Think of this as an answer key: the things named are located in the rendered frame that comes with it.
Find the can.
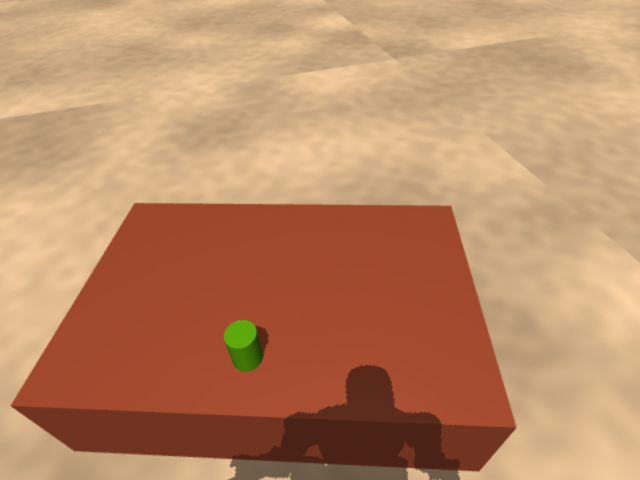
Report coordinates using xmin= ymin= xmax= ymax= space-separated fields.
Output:
xmin=224 ymin=320 xmax=263 ymax=372

